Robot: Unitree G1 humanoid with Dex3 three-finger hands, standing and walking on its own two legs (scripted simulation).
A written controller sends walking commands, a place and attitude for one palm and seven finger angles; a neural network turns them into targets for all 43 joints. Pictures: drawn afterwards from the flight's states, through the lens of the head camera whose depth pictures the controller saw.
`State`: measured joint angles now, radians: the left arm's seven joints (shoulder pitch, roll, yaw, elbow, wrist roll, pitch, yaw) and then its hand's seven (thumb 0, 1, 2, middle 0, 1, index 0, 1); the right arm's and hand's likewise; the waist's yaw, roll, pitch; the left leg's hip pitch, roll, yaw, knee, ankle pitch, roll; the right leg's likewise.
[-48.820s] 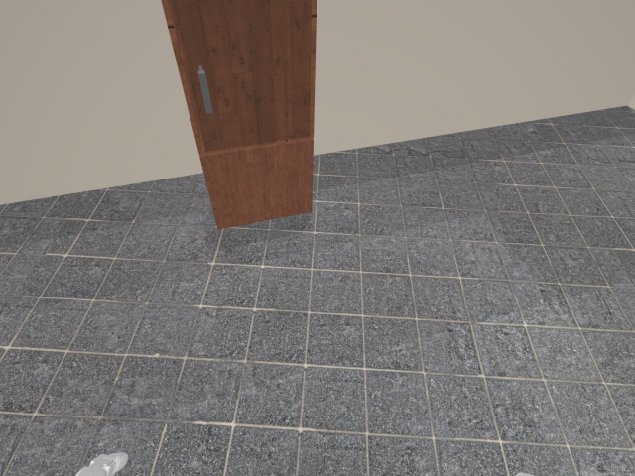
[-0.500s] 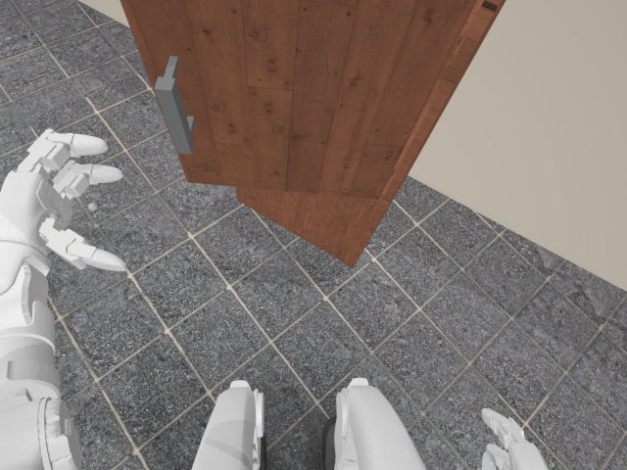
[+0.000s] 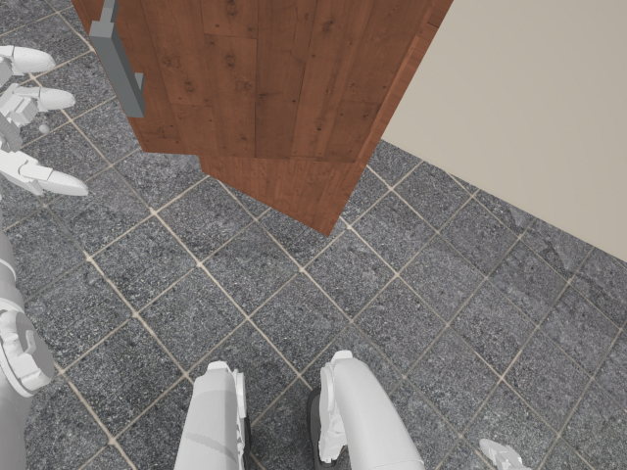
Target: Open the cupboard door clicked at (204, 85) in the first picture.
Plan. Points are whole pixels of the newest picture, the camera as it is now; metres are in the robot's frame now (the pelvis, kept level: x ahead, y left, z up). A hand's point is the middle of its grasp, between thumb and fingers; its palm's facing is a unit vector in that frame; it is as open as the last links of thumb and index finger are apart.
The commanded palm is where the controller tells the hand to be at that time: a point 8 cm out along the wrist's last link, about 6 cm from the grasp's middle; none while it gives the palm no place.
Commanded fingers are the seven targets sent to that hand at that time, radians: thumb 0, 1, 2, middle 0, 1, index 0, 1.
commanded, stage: move the hooked fingers beside the handle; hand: left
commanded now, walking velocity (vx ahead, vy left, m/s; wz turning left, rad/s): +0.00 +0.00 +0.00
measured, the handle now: (124, 61) +0.59 +0.20 +0.05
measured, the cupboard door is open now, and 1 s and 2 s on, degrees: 28 28 28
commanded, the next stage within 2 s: slide the fingers in behind the handle in 1.26 s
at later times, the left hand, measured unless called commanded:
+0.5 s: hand (46, 109) +0.53 +0.28 +0.03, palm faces -0.01 -1.00 -0.04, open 14.0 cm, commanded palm +0.52 +0.29 +0.04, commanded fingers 0.00 -0.50 0.30 -0.30 -1.20 -0.30 -1.20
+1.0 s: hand (54, 110) +0.53 +0.27 +0.03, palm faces +0.00 -1.00 -0.04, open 14.0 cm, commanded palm +0.52 +0.30 +0.04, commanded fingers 0.00 -0.50 0.30 -0.30 -1.20 -0.30 -1.20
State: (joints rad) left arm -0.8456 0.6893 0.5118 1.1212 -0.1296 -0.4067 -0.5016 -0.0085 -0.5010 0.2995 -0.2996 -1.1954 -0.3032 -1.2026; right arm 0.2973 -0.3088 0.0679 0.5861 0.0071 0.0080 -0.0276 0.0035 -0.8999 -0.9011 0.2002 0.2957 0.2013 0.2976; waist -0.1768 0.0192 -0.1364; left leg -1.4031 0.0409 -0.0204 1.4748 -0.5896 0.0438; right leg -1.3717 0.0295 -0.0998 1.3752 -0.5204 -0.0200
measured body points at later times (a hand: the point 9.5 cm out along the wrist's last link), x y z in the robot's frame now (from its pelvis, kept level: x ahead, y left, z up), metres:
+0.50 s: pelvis +0.00 +0.01 -0.01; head +0.20 +0.06 +0.39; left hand +0.52 +0.34 +0.04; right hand +0.01 -0.26 -0.10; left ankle +0.04 +0.09 -0.58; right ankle +0.06 -0.12 -0.58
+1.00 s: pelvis +0.01 +0.01 +0.00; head +0.20 +0.05 +0.40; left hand +0.52 +0.33 +0.04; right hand +0.04 -0.27 -0.10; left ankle +0.04 +0.09 -0.58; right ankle +0.06 -0.12 -0.58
